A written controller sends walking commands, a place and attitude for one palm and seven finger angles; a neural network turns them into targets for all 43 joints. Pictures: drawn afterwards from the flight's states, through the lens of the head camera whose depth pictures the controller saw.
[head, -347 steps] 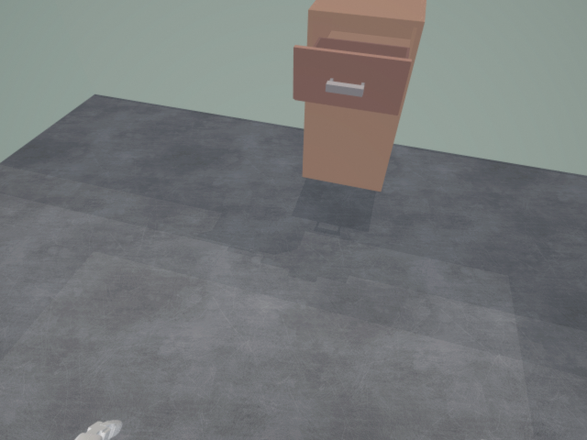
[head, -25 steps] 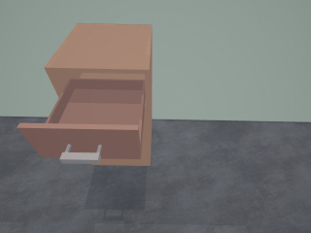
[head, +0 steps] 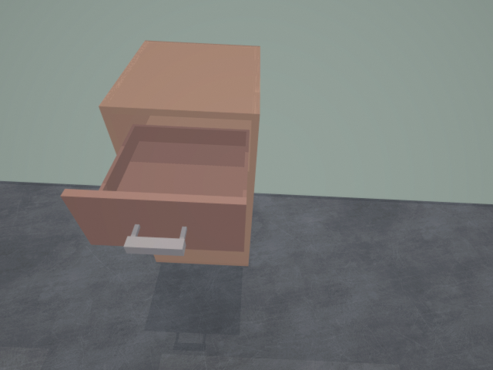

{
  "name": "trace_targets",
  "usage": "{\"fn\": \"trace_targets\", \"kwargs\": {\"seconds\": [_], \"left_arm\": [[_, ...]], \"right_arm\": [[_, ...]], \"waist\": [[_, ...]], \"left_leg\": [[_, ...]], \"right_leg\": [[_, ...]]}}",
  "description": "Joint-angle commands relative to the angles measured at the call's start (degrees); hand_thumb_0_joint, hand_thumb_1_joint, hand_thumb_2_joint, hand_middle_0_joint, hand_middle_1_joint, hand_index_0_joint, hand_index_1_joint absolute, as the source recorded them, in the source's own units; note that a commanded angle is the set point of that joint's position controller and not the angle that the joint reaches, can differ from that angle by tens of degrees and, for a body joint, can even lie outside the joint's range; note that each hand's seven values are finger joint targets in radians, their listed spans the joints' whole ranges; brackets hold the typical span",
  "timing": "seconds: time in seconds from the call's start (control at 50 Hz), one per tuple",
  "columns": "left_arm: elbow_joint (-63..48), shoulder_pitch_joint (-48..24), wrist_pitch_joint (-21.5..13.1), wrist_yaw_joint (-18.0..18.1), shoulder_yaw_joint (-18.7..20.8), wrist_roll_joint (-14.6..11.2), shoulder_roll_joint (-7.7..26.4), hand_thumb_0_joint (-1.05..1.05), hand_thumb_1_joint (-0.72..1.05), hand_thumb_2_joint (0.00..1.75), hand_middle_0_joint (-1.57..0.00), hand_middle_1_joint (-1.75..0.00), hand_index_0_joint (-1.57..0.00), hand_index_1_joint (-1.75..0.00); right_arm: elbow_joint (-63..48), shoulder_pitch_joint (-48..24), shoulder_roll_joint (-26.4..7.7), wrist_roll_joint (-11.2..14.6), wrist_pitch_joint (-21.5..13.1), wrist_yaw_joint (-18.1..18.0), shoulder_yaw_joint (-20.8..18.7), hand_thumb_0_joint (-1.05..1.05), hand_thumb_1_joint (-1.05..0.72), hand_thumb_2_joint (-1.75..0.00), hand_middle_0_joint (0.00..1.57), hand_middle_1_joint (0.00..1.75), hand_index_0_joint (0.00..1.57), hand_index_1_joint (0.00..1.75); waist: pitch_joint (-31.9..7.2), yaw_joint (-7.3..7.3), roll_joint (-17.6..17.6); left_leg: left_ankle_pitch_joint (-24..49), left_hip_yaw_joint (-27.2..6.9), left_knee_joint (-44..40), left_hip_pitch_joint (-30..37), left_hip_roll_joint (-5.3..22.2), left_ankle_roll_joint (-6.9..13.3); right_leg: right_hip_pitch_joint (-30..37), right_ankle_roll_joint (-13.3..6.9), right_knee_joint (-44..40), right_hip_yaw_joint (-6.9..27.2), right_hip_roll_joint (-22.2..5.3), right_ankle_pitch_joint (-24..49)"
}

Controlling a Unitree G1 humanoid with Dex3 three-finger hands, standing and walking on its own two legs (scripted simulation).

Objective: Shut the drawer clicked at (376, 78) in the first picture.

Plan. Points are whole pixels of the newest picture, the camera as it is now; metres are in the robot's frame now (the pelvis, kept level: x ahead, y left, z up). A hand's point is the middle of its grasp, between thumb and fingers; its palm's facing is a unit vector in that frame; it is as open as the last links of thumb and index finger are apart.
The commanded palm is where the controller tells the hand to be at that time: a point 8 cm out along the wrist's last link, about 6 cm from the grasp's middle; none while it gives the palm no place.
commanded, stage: shuffle to correct the standing spot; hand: left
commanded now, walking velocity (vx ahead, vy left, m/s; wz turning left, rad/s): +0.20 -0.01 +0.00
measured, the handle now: (158, 237) +0.39 +0.22 -0.07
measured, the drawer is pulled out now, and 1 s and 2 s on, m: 0.29 0.29 0.29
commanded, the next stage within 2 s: come to a stop and stand still in 0.30 s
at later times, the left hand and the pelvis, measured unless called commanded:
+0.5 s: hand out of the picture +0.05 +0.13 -0.18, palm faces +0.02 -0.99 -0.11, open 7.4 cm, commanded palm none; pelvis +0.07 -0.01 +0.00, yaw -1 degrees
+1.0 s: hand out of the picture +0.10 +0.14 -0.17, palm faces +0.03 -0.97 -0.23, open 7.2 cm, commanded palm none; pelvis +0.05 -0.04 +0.00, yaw -1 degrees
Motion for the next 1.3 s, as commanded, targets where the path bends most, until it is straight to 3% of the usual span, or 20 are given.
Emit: {"fn": "trace_targets", "kwargs": {"seconds": [0.0,0.08,0.22,0.26,0.3,0.34,0.38,0.42,0.44,0.48,0.52,0.54,0.56,0.58,0.6,0.66,0.76,0.92,1.0,1.28], "left_arm": [[-1.3,5.8,-0.9,0.0,0.9,0.7,2.4,0.00,0.90,0.90,-0.20,-0.30,-0.20,-0.30],[-1.2,7.4,-1.2,-0.1,1.5,0.5,2.3,0.00,0.90,0.90,-0.20,-0.30,-0.20,-0.30],[-0.8,9.0,-2.5,0.1,2.4,-0.1,4.5,0.00,0.90,0.90,-0.20,-0.30,-0.20,-0.30],[-0.9,8.2,-2.5,0.3,2.6,-0.1,4.9,0.00,0.90,0.90,-0.20,-0.30,-0.20,-0.30],[-1.2,6.4,-2.2,0.0,2.1,0.0,3.4,0.00,0.90,0.90,-0.20,-0.30,-0.20,-0.30],[-2.5,3.8,-2.5,-0.2,1.4,0.4,1.1,0.00,0.90,0.90,-0.20,-0.30,-0.20,-0.30],[-4.3,-0.7,-3.0,0.0,1.4,0.5,1.6,0.00,0.90,0.90,-0.20,-0.30,-0.20,-0.30],[-4.3,-2.2,-3.0,-0.2,1.4,0.0,0.6,0.00,0.90,0.90,-0.20,-0.30,-0.20,-0.30],[-4.2,-2.0,-2.8,-0.4,1.0,-0.2,-0.4,0.00,0.90,0.90,-0.20,-0.30,-0.20,-0.30],[-3.7,0.0,-2.3,-0.1,0.8,-0.5,-1.7,0.00,0.90,0.90,-0.20,-0.30,-0.20,-0.30],[-2.0,4.5,-2.4,0.3,1.1,-0.7,-0.2,0.00,0.90,0.90,-0.20,-0.30,-0.20,-0.30],[-0.9,5.7,-2.6,0.7,1.3,-0.9,2.9,0.00,0.90,0.90,-0.20,-0.30,-0.20,-0.30],[-0.6,6.0,-2.7,0.9,1.5,-1.0,4.9,0.00,0.90,0.90,-0.20,-0.30,-0.20,-0.30],[-1.1,3.9,-2.4,0.8,1.7,-1.0,6.4,0.00,0.90,0.90,-0.20,-0.30,-0.20,-0.30],[-2.1,2.0,-1.8,0.7,1.5,-1.1,6.8,0.00,0.90,0.90,-0.20,-0.30,-0.20,-0.30],[-3.6,0.0,-1.3,1.2,1.6,-1.1,5.9,0.00,0.90,0.90,-0.20,-0.30,-0.20,-0.30],[-6.2,-2.4,-0.5,1.5,2.5,-0.8,6.5,0.00,0.90,0.90,-0.20,-0.30,-0.20,-0.30],[-6.8,-3.8,0.4,0.9,2.3,-0.1,5.7,0.00,0.90,0.90,-0.20,-0.30,-0.20,-0.30],[-6.7,-3.2,0.2,0.8,2.6,0.0,6.6,0.00,0.90,0.90,-0.20,-0.30,-0.20,-0.30],[-3.1,3.0,-1.1,0.6,1.9,-0.4,4.3,0.00,0.90,0.90,-0.20,-0.30,-0.20,-0.30]], "right_arm": [[-1.9,1.8,-8.0,-0.3,-0.3,-0.5,-2.1,0.00,-0.90,-0.90,0.20,0.30,0.20,0.30],[-1.9,1.8,-6.9,-0.2,-0.3,-0.4,-2.1,0.00,-0.90,-0.90,0.20,0.30,0.20,0.30],[-2.2,2.5,-2.9,-0.2,-2.0,-0.2,-1.2,0.00,-0.90,-0.90,0.20,0.30,0.20,0.30],[-2.1,3.2,-2.6,-0.2,-2.3,-0.2,-1.1,0.00,-0.90,-0.90,0.20,0.30,0.20,0.30],[-0.8,5.7,-3.6,0.0,-2.8,-0.4,-1.1,0.00,-0.90,-0.90,0.20,0.30,0.20,0.30],[1.8,12.8,-7.4,-0.2,-3.4,-1.2,-1.9,0.00,-0.90,-0.90,0.20,0.30,0.20,0.30],[2.8,15.3,-6.9,-0.5,-3.7,-1.7,-1.3,0.00,-0.90,-0.90,0.20,0.30,0.20,0.30],[1.7,11.5,-5.7,-0.4,-3.8,-1.8,-0.8,0.00,-0.90,-0.90,0.20,0.30,0.20,0.30],[1.2,9.6,-5.5,-0.5,-3.7,-1.8,-0.6,0.00,-0.90,-0.90,0.20,0.30,0.20,0.30],[0.4,6.3,-5.8,-0.1,-3.5,-2.1,-0.4,0.00,-0.90,-0.90,0.20,0.30,0.20,0.30],[0.2,4.4,-5.1,0.7,-3.3,-2.2,-0.5,0.00,-0.90,-0.90,0.20,0.30,0.20,0.30],[0.0,5.3,-4.0,1.1,-3.1,-2.1,-0.4,0.00,-0.90,-0.90,0.20,0.30,0.20,0.30],[0.1,6.6,-3.1,1.3,-2.6,-2.1,-0.4,0.00,-0.90,-0.90,0.20,0.30,0.20,0.30],[0.5,8.3,-1.9,1.5,-1.9,-2.0,-0.6,0.00,-0.90,-0.90,0.20,0.30,0.20,0.30],[0.7,8.4,-0.7,1.3,-1.4,-1.9,-0.6,0.00,-0.90,-0.90,0.20,0.30,0.20,0.30],[0.5,8.4,-2.1,1.1,-0.8,-2.0,-1.1,0.00,-0.90,-0.90,0.20,0.30,0.20,0.30],[-1.2,6.1,-3.8,0.7,-0.3,-1.8,-2.0,0.00,-0.90,-0.90,0.20,0.30,0.20,0.30],[-3.3,0.6,-3.9,0.3,0.4,-0.6,-1.4,0.00,-0.90,-0.90,0.20,0.30,0.20,0.30],[-2.5,3.1,-4.1,0.0,0.8,-0.2,-1.4,0.00,-0.90,-0.90,0.20,0.30,0.20,0.30],[-0.1,8.4,-2.2,0.1,0.0,-0.5,-0.3,0.00,-0.90,-0.90,0.20,0.30,0.20,0.30]], "waist": [[7.2,0.98,2.4],[8.8,1.09,0.8],[7.4,0.49,-6.4],[7.3,-0.27,-5.8],[8.3,-1.40,0.3],[6.8,-3.35,12.5],[7.5,-4.03,10.1],[7.4,-2.23,5.3],[6.4,-1.45,2.9],[3.7,0.64,4.3],[1.0,3.02,2.5],[0.3,2.64,-0.5],[-0.5,1.80,-2.5],[0.7,0.32,-2.3],[3.2,-0.08,-0.5],[0.4,-0.01,-5.3],[-2.3,0.34,-0.5],[6.5,1.03,-0.5],[7.8,0.25,-2.3],[6.3,0.39,0.1]], "left_leg": [[-27.8,-14.4,-13.6,-9.9,11.4,0.2],[-27.0,-12.5,-10.5,-12.0,9.5,0.2],[-11.5,-3.0,4.6,-10.2,3.5,-1.8],[-10.0,-2.1,4.2,-7.7,3.8,-2.0],[-8.0,-6.7,-1.3,-1.8,6.7,-0.9],[2.7,-20.9,-8.8,8.3,17.4,4.7],[23.8,-24.7,-8.6,15.2,22.4,10.3],[35.3,-18.6,-6.5,11.2,21.4,10.8],[40.9,-14.6,-5.2,10.0,19.8,9.6],[43.9,-8.4,-2.8,5.1,15.4,5.6],[35.6,-6.0,1.8,2.7,11.9,1.2],[26.0,-5.5,2.9,-1.2,10.3,-1.4],[11.5,-5.6,2.9,-5.6,7.9,-3.3],[-1.1,-5.1,0.5,-6.5,5.8,-4.3],[-0.8,-5.2,-0.9,-5.1,5.5,-4.5],[14.6,-5.2,0.5,-1.3,7.8,-4.3],[23.0,-5.8,1.2,2.5,9.8,-3.5],[-10.1,-7.3,-6.8,-6.7,8.9,-2.4],[-15.6,-6.3,-6.3,-5.6,7.2,-2.3],[-13.4,-6.3,-7.3,-6.7,7.2,-2.6]], "right_leg": [[-0.3,-2.4,-0.7,0.3,0.7,-10.7],[-0.6,-3.4,-2.2,2.7,0.2,-14.0],[-0.3,-8.1,-8.9,14.1,-6.9,-15.2],[-1.9,-8.1,-7.2,12.5,-6.8,-12.6],[-7.1,-6.1,-1.1,6.8,-2.4,-8.9],[-15.7,-3.0,14.8,-2.6,4.0,-7.8],[-25.4,-2.8,27.7,-0.6,2.0,-17.7],[-21.4,-2.4,26.5,0.0,-0.4,-16.3],[-17.2,-2.1,21.0,-0.7,-0.2,-14.8],[-5.6,-1.1,9.2,-2.2,0.9,-4.1],[4.5,-0.3,-3.0,-1.2,0.3,13.2],[10.5,-1.2,-3.2,2.5,-2.4,25.5],[13.9,-4.9,0.6,9.6,-7.9,39.0],[11.5,-7.9,2.1,10.5,-12.1,42.9],[7.6,-7.9,2.3,8.8,-11.6,41.9],[7.5,-6.4,4.8,6.2,-8.3,43.2],[4.8,-5.3,5.5,5.2,-6.0,30.7],[0.5,-3.5,-5.0,7.3,-3.2,-2.4],[-3.9,-3.3,-11.0,9.4,-3.7,-14.5],[-0.8,-2.7,-12.4,8.2,-2.8,-11.9]]}}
